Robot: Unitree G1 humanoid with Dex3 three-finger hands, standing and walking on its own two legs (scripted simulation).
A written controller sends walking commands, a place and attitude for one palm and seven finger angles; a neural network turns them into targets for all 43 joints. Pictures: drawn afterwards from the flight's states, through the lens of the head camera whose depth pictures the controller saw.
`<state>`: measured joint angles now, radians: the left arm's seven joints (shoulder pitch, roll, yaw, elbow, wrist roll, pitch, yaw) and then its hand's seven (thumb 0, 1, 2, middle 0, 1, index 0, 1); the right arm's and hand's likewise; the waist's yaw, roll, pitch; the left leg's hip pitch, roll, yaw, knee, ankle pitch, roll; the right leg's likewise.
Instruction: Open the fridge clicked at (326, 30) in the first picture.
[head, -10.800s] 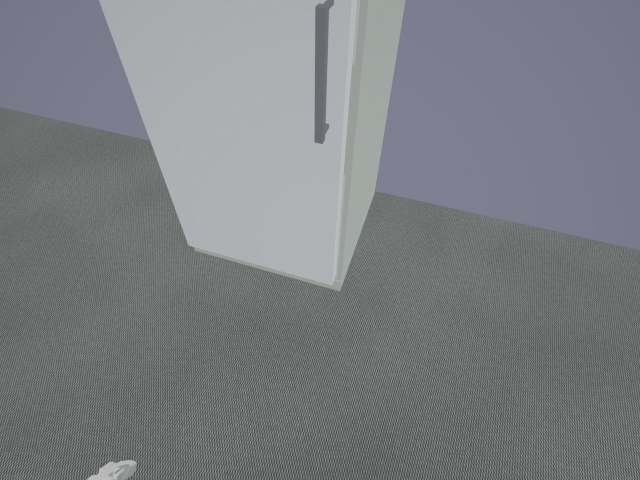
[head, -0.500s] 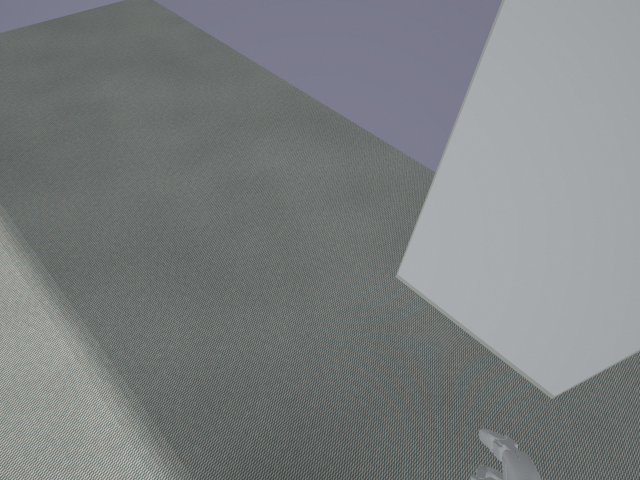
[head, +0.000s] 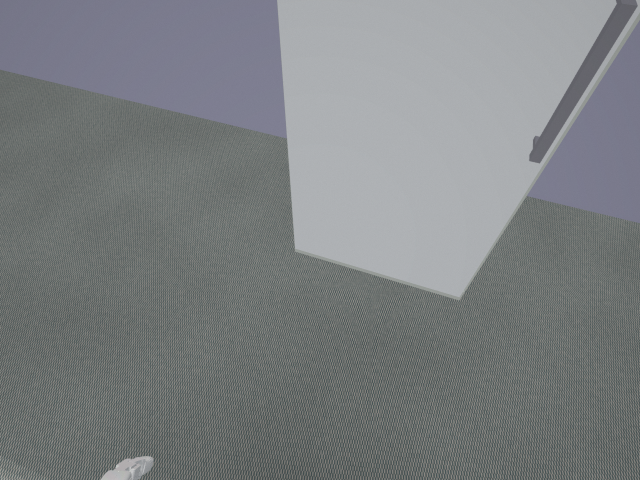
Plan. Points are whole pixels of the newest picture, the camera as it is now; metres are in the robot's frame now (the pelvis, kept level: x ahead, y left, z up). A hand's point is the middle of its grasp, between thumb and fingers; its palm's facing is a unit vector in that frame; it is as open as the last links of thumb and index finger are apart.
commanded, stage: turn to face it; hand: right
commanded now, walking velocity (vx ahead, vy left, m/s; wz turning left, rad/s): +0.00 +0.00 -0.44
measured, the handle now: (572, 87) +0.70 -0.40 +0.11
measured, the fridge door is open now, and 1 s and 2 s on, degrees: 0 0 0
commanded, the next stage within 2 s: take the last steps up to it in 0.42 s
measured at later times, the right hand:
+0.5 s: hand out of the picture +0.07 -0.23 -0.14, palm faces +0.18 +0.95 -0.25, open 7.4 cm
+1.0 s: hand out of the picture -0.10 -0.15 -0.15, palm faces +0.39 +0.90 -0.19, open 7.3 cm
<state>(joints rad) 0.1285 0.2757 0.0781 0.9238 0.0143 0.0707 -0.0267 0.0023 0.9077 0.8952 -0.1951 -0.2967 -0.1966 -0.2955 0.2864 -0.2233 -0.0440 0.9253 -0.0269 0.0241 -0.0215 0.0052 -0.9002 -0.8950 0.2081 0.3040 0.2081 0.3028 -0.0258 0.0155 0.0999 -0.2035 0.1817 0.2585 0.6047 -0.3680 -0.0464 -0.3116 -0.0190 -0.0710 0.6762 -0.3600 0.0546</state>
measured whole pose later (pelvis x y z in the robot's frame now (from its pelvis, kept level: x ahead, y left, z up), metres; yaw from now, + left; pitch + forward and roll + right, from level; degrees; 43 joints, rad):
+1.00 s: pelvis +0.03 -0.02 +0.02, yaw -16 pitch -1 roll +0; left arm 0.27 0.21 0.08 1.06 0.03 0.04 -0.03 0.00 0.91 0.90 -0.19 -0.30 -0.20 -0.30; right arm 0.49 -0.12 -0.02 1.12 -0.03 -0.05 -0.02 0.00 -0.91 -0.90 0.20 0.30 0.20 0.30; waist -0.05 -0.03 -0.01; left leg -0.04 0.07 0.14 0.32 -0.26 -0.02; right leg -0.44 -0.09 -0.05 0.80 -0.26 0.03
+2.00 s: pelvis +0.25 -0.10 +0.00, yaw -14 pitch -2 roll +1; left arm 0.19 0.18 0.06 1.03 0.01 0.03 0.02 0.00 0.93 0.89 -0.20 -0.30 -0.20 -0.30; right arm 0.17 -0.16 -0.04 1.03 -0.03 0.01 -0.04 -0.01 -0.92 -0.90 0.21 0.30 0.21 0.30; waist -0.02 -0.02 0.07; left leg -0.32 0.06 0.16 0.56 -0.20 0.03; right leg -0.34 -0.04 -0.06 0.72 -0.38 0.04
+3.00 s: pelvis +0.18 -0.08 +0.01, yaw -14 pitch -3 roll +0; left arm 0.38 0.09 0.03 1.17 0.02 0.02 0.02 0.00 0.91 0.89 -0.20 -0.30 -0.20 -0.30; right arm 0.36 -0.10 -0.01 1.14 -0.01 0.01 -0.04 0.00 -0.91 -0.90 0.20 0.30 0.20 0.30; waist 0.02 -0.01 0.03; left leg -0.19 0.01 0.05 0.48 -0.26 0.00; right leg -0.31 -0.02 -0.06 0.42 -0.11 -0.01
